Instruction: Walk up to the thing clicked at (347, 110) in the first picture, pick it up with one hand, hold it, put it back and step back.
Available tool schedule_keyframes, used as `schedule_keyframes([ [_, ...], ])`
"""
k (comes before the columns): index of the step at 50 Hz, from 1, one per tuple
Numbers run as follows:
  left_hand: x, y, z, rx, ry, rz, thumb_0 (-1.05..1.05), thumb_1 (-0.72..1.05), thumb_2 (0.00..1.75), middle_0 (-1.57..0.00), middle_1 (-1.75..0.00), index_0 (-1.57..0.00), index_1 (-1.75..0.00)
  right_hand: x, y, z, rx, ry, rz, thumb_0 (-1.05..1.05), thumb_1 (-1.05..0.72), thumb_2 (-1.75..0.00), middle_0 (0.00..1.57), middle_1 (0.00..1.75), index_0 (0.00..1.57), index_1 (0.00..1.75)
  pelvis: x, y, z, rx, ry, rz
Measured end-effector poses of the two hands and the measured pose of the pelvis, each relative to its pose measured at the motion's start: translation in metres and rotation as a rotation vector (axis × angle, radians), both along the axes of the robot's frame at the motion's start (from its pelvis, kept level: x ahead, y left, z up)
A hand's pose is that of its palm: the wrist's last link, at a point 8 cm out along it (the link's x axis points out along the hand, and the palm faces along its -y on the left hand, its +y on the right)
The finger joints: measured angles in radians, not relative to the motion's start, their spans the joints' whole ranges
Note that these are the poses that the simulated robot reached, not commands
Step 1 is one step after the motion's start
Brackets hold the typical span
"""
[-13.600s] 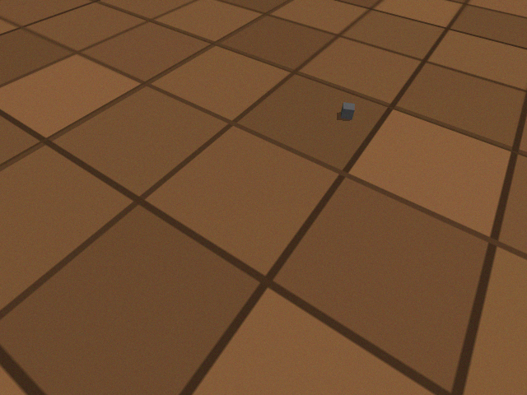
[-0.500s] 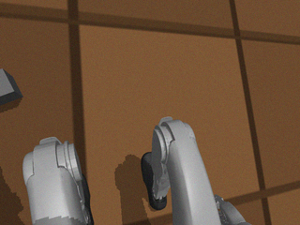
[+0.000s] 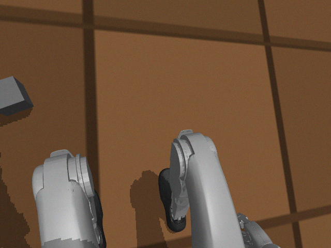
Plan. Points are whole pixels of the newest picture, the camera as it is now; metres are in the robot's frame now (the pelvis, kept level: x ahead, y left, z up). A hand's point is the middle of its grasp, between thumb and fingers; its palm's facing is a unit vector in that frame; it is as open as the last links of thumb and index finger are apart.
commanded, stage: rise first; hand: left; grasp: from above
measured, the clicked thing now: (9, 96) +0.48 +0.34 -0.29
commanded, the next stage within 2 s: none
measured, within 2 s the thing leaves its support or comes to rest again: neither
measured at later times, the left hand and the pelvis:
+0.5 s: hand out of the picture +0.43 +0.37 -0.16, palm faces -0.39 -0.19 -0.90, open 13.4 cm; pelvis +0.00 +0.00 +0.00, yaw +0 degrees
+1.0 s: hand out of the picture +0.44 +0.37 -0.16, palm faces -0.37 -0.19 -0.91, open 13.3 cm; pelvis +0.00 +0.00 +0.00, yaw +0 degrees
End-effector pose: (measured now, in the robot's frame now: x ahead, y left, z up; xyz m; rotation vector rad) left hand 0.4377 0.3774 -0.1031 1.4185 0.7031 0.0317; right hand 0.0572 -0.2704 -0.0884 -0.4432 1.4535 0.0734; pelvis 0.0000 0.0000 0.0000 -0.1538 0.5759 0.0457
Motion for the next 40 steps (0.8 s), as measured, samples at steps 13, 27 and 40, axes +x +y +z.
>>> schedule_keyframes([
  [13, 0.006, 0.001, 0.008, 0.002, -0.023, 0.002, 0.0, -0.43, 0.91, -0.23, -0.89, -0.21, -0.91, -0.003, -0.001, 0.004, -0.013, -0.007, -0.007, 0.0, -0.9, -0.9, 0.2, 0.3, 0.2, 0.3, -0.002, 0.001, 0.001, -0.003, -0.001, 0.0],
  [27, 0.0, -0.003, 0.004, -0.007, 0.007, -0.016, 0.0, -0.41, 0.9, -0.24, -0.87, -0.22, -0.89, -0.012, 0.002, 0.006, -0.007, 0.006, -0.021, 0.0, -0.9, -0.9, 0.2, 0.3, 0.2, 0.3, -0.003, 0.001, 0.002, -0.003, -0.002, 0.003],
  [40, 0.005, -0.004, 0.006, 0.003, -0.007, -0.008, 0.0, -0.41, 0.9, -0.24, -0.87, -0.22, -0.89, -0.008, 0.0, 0.003, -0.002, -0.008, -0.007, 0.0, -0.9, -0.9, 0.2, 0.3, 0.2, 0.3, -0.003, 0.0, 0.001, 0.0, -0.001, 0.001],
])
